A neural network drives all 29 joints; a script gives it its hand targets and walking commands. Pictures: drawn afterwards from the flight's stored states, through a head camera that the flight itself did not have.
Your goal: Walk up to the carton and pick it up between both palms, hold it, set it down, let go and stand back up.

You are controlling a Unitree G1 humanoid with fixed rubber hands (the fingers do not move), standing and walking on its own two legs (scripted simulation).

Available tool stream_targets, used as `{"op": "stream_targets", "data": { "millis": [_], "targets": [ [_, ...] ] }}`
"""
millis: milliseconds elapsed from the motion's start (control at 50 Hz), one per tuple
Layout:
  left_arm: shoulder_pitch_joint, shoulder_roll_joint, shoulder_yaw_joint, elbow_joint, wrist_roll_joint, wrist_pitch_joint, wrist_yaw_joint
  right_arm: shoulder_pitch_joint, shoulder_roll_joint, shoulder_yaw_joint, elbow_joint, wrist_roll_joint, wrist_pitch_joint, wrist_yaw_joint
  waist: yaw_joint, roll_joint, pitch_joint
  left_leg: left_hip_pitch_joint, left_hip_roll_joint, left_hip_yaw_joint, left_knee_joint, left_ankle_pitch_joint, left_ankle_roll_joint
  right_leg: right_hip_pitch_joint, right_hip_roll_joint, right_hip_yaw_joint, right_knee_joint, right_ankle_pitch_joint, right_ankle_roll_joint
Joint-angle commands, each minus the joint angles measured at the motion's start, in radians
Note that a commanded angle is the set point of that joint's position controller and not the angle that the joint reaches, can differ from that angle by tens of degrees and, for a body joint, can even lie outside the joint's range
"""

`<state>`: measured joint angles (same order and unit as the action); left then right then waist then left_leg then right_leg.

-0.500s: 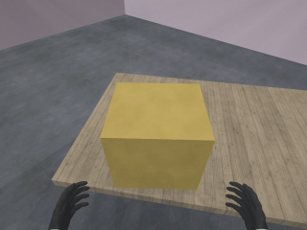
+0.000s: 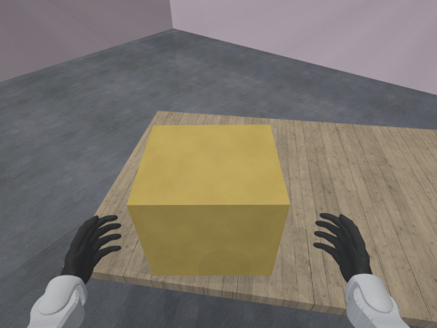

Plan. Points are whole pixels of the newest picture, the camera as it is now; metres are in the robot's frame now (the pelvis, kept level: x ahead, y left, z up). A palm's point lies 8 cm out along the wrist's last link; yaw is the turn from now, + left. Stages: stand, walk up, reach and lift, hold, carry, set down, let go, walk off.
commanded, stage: reach and lift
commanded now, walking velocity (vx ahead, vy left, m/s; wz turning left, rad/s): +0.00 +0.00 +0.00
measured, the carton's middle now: (211, 199) +0.40 +0.04 +0.03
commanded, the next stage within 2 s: none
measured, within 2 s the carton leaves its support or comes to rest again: neither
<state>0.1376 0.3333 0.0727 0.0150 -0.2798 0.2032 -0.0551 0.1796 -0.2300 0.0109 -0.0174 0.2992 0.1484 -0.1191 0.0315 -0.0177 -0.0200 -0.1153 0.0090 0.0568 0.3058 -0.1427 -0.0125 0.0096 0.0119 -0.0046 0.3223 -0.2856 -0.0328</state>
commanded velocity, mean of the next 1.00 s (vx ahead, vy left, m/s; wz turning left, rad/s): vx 0.00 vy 0.00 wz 0.00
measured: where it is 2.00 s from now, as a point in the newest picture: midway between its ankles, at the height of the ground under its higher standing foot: outside the picture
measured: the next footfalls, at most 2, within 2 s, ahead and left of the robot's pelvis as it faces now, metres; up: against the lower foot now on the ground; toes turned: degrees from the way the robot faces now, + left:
none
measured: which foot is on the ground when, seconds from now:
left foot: down 0.00-1.00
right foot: down 0.00-1.00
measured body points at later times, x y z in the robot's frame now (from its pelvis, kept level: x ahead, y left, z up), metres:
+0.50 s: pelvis -0.02 +0.01 +0.00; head -0.01 +0.01 +0.45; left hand +0.33 +0.24 +0.12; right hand +0.31 -0.21 +0.10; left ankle +0.02 +0.13 -0.75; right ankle -0.07 -0.09 -0.75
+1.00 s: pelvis -0.03 +0.02 +0.00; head -0.02 +0.03 +0.45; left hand +0.39 +0.25 +0.18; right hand +0.38 -0.22 +0.16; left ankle +0.02 +0.13 -0.75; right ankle -0.07 -0.09 -0.75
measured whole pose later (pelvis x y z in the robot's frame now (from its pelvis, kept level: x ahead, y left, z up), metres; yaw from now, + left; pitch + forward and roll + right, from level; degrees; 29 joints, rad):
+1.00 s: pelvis -0.03 +0.02 +0.00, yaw -1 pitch +5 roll -1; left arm -0.72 0.42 0.10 0.44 -0.26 0.58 0.03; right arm -0.72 -0.43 -0.01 0.61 0.45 0.38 -0.04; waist -0.02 0.00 -0.09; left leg -0.35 0.02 0.05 0.37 -0.11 0.01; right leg -0.22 0.03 0.01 0.35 -0.22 -0.01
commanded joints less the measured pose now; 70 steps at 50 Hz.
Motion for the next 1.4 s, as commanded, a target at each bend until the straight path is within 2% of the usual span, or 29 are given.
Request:
{"op": "stream_targets", "data": {
  "millis": [0,40,60,100,140,160,200,240,260,360,380,460,480,500,520,560,580,780,840,880,940,1040,1080,1120,1180,1280,1340,1360,1380],
  "targets": [
    [-0.269,0.170,0.115,-0.227,0.001,0.006,-0.003,-0.222,-0.128,-0.057,-0.229,0.009,-0.002,-0.008,-0.008,0.018,-0.138,0.286,-0.007,-0.060,0.046,0.357,-0.008,-0.268,-0.028,0.060,-0.088,0.440,0.057],
    [-0.312,0.162,0.128,-0.163,0.001,0.038,-0.007,-0.273,-0.127,-0.053,-0.185,0.000,0.026,-0.018,-0.025,-0.015,-0.099,0.254,-0.007,-0.061,0.029,0.285,0.011,-0.279,-0.044,0.074,-0.097,0.408,0.066],
    [-0.330,0.152,0.141,-0.162,0.012,0.046,-0.008,-0.299,-0.107,-0.042,-0.195,0.005,0.034,-0.021,-0.004,-0.015,-0.119,0.248,-0.004,-0.066,0.021,0.286,0.014,-0.272,-0.042,0.077,-0.095,0.419,0.068],
    [-0.417,0.167,0.135,-0.158,-0.004,0.058,-0.007,-0.382,-0.131,-0.057,-0.202,-0.005,0.047,-0.027,-0.025,-0.024,-0.165,0.244,0.000,-0.060,0.022,0.283,0.020,-0.257,-0.045,0.079,-0.084,0.452,0.080],
    [-0.482,0.191,0.151,-0.168,0.002,0.069,-0.005,-0.431,-0.133,-0.037,-0.185,0.015,0.049,-0.029,-0.013,0.008,-0.211,0.251,-0.001,-0.055,0.030,0.291,0.015,-0.248,-0.050,0.083,-0.071,0.497,0.083],
    [-0.495,0.183,0.152,-0.156,-0.008,0.075,-0.005,-0.449,-0.146,-0.037,-0.171,0.026,0.053,-0.026,-0.022,0.027,-0.222,0.251,-0.001,-0.058,0.036,0.294,0.009,-0.252,-0.044,0.076,-0.059,0.498,0.078],
    [-0.507,0.190,0.170,-0.156,0.017,0.101,-0.003,-0.477,-0.166,-0.037,-0.147,0.034,0.062,-0.025,-0.016,0.023,-0.249,0.284,0.001,-0.052,0.042,0.316,0.008,-0.253,-0.034,0.068,-0.072,0.471,0.073],
    [-0.593,0.196,0.162,-0.150,0.004,0.120,-0.003,-0.558,-0.173,-0.041,-0.152,0.042,0.074,-0.029,-0.040,0.001,-0.273,0.256,0.002,-0.055,0.044,0.306,0.019,-0.247,-0.031,0.066,-0.059,0.510,0.082],
    [-0.588,0.181,0.169,-0.123,0.009,0.135,-0.005,-0.564,-0.175,-0.036,-0.129,0.051,0.079,-0.029,-0.026,0.001,-0.270,0.270,-0.001,-0.055,0.042,0.315,0.019,-0.247,-0.033,0.068,-0.054,0.534,0.087],
    [-0.694,0.200,0.189,-0.109,0.040,0.195,0.007,-0.679,-0.225,-0.055,-0.056,0.061,0.096,-0.023,-0.031,0.018,-0.330,0.268,0.004,-0.053,0.040,0.287,0.019,-0.209,-0.027,0.061,-0.047,0.517,0.087],
    [-0.702,0.202,0.190,-0.127,0.040,0.200,0.011,-0.690,-0.235,-0.043,-0.046,0.073,0.096,-0.020,-0.033,0.047,-0.349,0.289,0.001,-0.051,0.045,0.320,0.014,-0.213,-0.022,0.053,-0.039,0.544,0.086],
    [-0.841,0.208,0.183,-0.052,0.033,0.234,0.025,-0.837,-0.280,-0.067,0.011,0.083,0.116,-0.002,-0.047,0.024,-0.376,0.256,0.001,-0.054,0.061,0.283,0.012,-0.246,-0.011,0.044,-0.039,0.472,0.078],
    [-0.805,0.195,0.171,-0.068,0.045,0.240,0.032,-0.807,-0.268,-0.048,0.032,0.096,0.119,0.004,-0.033,0.028,-0.372,0.269,0.005,-0.054,0.057,0.282,0.016,-0.243,-0.004,0.040,-0.036,0.465,0.073],
    [-0.859,0.190,0.168,-0.083,0.040,0.250,0.036,-0.855,-0.285,-0.066,0.033,0.104,0.125,0.008,-0.044,0.046,-0.380,0.266,0.003,-0.056,0.053,0.285,0.009,-0.252,-0.001,0.034,-0.040,0.464,0.069],
    [-0.866,0.199,0.164,-0.069,0.033,0.264,0.039,-0.876,-0.291,-0.060,0.041,0.112,0.129,0.013,-0.047,0.027,-0.404,0.295,0.008,-0.060,0.064,0.317,0.012,-0.256,0.009,0.027,-0.026,0.494,0.073],
    [-0.947,0.227,0.164,-0.042,0.028,0.272,0.048,-0.956,-0.307,-0.077,0.057,0.101,0.140,0.017,-0.043,0.018,-0.425,0.260,0.004,-0.055,0.062,0.258,0.021,-0.259,0.003,0.030,-0.033,0.438,0.076],
    [-0.917,0.222,0.162,-0.077,0.035,0.275,0.055,-0.920,-0.303,-0.070,0.056,0.120,0.135,0.019,-0.040,0.029,-0.458,0.282,0.006,-0.051,0.071,0.299,0.016,-0.247,0.006,0.027,-0.020,0.488,0.078],
    [-1.177,0.270,0.136,0.088,0.037,0.329,0.073,-1.193,-0.386,-0.101,0.256,0.128,0.174,0.045,-0.060,0.037,-0.541,0.275,0.011,-0.064,0.094,0.296,0.012,-0.282,0.018,0.006,-0.015,0.486,0.077],
    [-1.218,0.258,0.109,0.127,0.020,0.337,0.079,-1.245,-0.393,-0.100,0.299,0.140,0.175,0.059,-0.066,0.025,-0.563,0.301,0.017,-0.072,0.092,0.291,0.010,-0.328,0.028,-0.013,-0.019,0.464,0.070],
    [-1.303,0.289,0.106,0.164,0.021,0.334,0.082,-1.303,-0.406,-0.121,0.383,0.135,0.182,0.068,-0.065,0.062,-0.570,0.275,0.017,-0.065,0.093,0.265,0.009,-0.335,0.018,-0.004,-0.022,0.422,0.067],
    [-1.336,0.284,0.085,0.243,0.028,0.327,0.093,-1.350,-0.415,-0.098,0.464,0.148,0.179,0.085,-0.049,0.069,-0.569,0.274,0.026,-0.077,0.101,0.265,0.004,-0.355,0.023,-0.008,-0.024,0.416,0.064],
    [-1.463,0.301,0.051,0.284,-0.004,0.320,0.099,-1.469,-0.442,-0.093,0.513,0.152,0.172,0.096,-0.058,0.051,-0.642,0.293,0.021,-0.079,0.122,0.313,0.004,-0.359,0.032,-0.018,-0.021,0.458,0.070],
    [-1.513,0.308,0.032,0.340,-0.013,0.306,0.101,-1.527,-0.437,-0.083,0.555,0.154,0.171,0.101,-0.060,0.058,-0.637,0.262,0.017,-0.079,0.123,0.273,0.011,-0.380,0.027,-0.016,-0.012,0.449,0.079],
    [-1.526,0.316,0.049,0.348,0.004,0.306,0.101,-1.545,-0.449,-0.085,0.559,0.147,0.161,0.099,-0.056,0.053,-0.700,0.277,0.019,-0.080,0.131,0.322,0.009,-0.340,0.031,-0.018,-0.002,0.517,0.080],
    [-1.593,0.338,0.032,0.420,-0.020,0.300,0.098,-1.620,-0.462,-0.058,0.592,0.158,0.169,0.099,-0.055,0.012,-0.673,0.225,0.021,-0.086,0.119,0.262,0.020,-0.340,0.027,-0.014,0.001,0.494,0.081],
    [-1.691,0.352,0.000,0.572,-0.037,0.269,0.103,-1.713,-0.449,-0.024,0.720,0.171,0.173,0.098,-0.047,0.022,-0.691,0.187,0.022,-0.084,0.113,0.208,0.029,-0.364,0.012,-0.006,0.003,0.487,0.098],
    [-1.734,0.323,-0.037,0.594,-0.039,0.249,0.100,-1.747,-0.452,-0.045,0.762,0.160,0.157,0.092,-0.076,0.073,-0.726,0.229,0.025,-0.082,0.133,0.269,0.011,-0.395,0.016,-0.019,0.008,0.527,0.087],
    [-1.753,0.334,-0.034,0.610,-0.046,0.240,0.095,-1.757,-0.450,-0.046,0.768,0.143,0.152,0.092,-0.068,0.048,-0.747,0.230,0.026,-0.088,0.137,0.248,0.009,-0.399,0.018,-0.019,0.007,0.502,0.089],
    [-1.764,0.326,-0.051,0.634,-0.055,0.234,0.094,-1.766,-0.439,-0.032,0.799,0.148,0.158,0.092,-0.079,0.046,-0.730,0.232,0.021,-0.085,0.136,0.234,0.012,-0.411,0.021,-0.024,0.003,0.500,0.088]
  ]
}}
